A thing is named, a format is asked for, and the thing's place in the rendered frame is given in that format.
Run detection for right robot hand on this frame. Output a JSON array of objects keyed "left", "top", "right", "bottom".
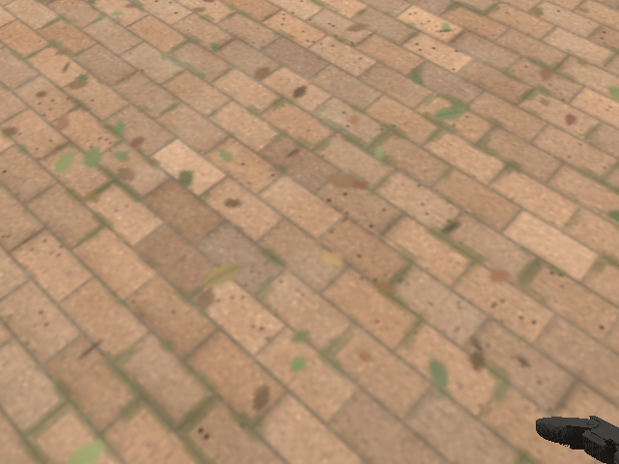
[{"left": 536, "top": 416, "right": 619, "bottom": 464}]

